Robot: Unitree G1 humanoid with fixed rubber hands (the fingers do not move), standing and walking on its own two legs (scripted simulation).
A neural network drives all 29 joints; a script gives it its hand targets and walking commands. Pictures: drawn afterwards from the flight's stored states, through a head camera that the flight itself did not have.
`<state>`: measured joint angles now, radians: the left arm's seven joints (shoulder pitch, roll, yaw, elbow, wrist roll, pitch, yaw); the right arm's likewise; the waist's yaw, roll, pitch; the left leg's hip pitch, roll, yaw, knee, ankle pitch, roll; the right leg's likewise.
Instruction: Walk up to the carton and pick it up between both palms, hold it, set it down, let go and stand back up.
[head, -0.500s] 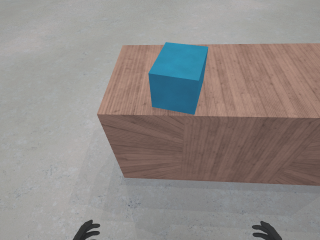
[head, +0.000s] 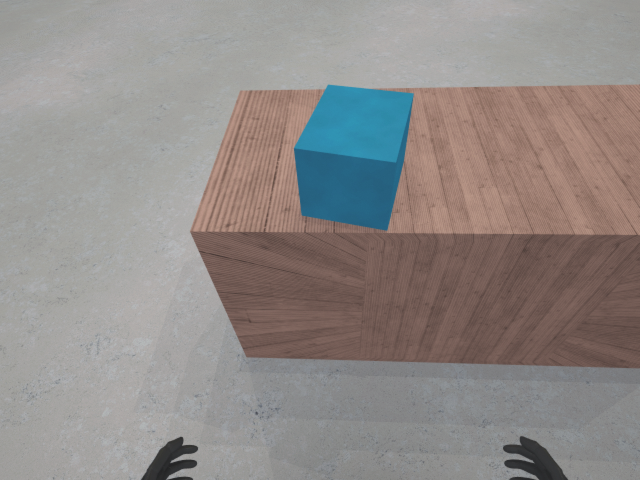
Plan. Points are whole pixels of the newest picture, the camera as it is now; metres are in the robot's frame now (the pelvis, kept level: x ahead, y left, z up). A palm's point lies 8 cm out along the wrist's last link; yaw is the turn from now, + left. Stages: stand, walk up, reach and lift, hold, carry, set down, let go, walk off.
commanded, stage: stand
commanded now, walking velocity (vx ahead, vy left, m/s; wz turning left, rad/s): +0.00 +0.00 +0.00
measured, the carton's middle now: (356, 155) +0.73 -0.04 -0.04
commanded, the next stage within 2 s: walk up in 0.24 s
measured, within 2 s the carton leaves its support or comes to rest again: neither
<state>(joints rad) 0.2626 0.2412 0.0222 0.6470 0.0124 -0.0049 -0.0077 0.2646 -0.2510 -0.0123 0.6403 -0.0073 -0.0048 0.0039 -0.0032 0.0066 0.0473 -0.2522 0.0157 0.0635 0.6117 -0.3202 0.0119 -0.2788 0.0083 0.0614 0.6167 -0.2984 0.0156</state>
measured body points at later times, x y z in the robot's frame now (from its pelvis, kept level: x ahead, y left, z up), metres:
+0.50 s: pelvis +0.00 +0.01 +0.00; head +0.00 +0.00 +0.45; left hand +0.13 +0.26 -0.10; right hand +0.12 -0.25 -0.10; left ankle +0.01 +0.11 -0.73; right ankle +0.02 -0.13 -0.72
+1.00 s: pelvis +0.12 +0.02 +0.00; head +0.13 +0.00 +0.44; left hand +0.15 +0.31 -0.10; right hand +0.24 -0.24 -0.11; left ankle +0.24 +0.17 -0.71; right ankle +0.05 -0.12 -0.73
